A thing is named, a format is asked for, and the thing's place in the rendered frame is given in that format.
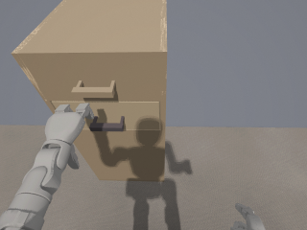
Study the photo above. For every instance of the left robot forearm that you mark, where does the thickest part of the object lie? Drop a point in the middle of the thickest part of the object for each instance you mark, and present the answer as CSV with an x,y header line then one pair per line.
x,y
31,201

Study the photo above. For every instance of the cabinet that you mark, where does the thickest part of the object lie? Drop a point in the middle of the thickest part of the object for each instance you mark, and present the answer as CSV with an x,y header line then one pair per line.
x,y
105,43

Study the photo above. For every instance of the robot left hand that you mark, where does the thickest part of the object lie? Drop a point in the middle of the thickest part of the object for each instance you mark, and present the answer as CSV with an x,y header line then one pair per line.
x,y
66,125

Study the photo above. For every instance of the robot right hand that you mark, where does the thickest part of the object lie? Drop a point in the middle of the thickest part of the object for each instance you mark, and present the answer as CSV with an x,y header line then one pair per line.
x,y
253,221

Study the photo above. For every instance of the handle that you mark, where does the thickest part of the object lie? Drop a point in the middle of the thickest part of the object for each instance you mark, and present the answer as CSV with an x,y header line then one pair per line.
x,y
93,92
117,127

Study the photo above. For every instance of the drawer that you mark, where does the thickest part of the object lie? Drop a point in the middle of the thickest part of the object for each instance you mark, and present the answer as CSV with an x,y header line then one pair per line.
x,y
137,114

